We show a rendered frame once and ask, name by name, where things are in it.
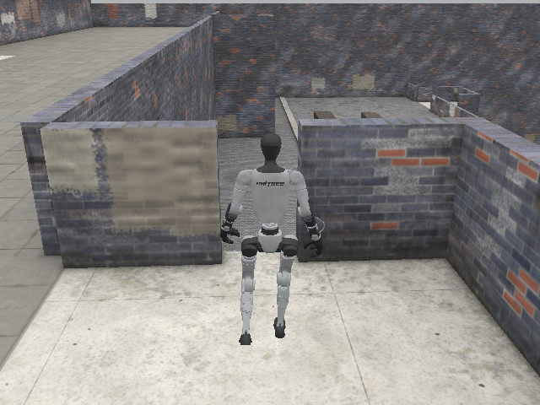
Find robot left hand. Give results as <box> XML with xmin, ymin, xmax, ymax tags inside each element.
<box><xmin>220</xmin><ymin>228</ymin><xmax>240</xmax><ymax>244</ymax></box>

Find right robot upper arm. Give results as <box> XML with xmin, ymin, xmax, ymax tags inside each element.
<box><xmin>288</xmin><ymin>170</ymin><xmax>311</xmax><ymax>217</ymax></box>

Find left robot upper arm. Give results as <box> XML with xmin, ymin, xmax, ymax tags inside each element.
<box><xmin>229</xmin><ymin>170</ymin><xmax>253</xmax><ymax>215</ymax></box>

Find robot right hand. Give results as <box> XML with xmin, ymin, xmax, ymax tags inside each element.
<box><xmin>304</xmin><ymin>238</ymin><xmax>323</xmax><ymax>258</ymax></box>

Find left robot forearm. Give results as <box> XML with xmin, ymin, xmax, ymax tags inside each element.
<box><xmin>222</xmin><ymin>202</ymin><xmax>237</xmax><ymax>231</ymax></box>

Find humanoid robot head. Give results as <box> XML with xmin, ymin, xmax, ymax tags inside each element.
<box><xmin>256</xmin><ymin>132</ymin><xmax>285</xmax><ymax>173</ymax></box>

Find right robot forearm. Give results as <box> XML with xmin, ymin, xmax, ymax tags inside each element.
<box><xmin>303</xmin><ymin>204</ymin><xmax>321</xmax><ymax>241</ymax></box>

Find robot right thigh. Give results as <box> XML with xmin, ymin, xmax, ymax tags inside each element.
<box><xmin>277</xmin><ymin>235</ymin><xmax>299</xmax><ymax>287</ymax></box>

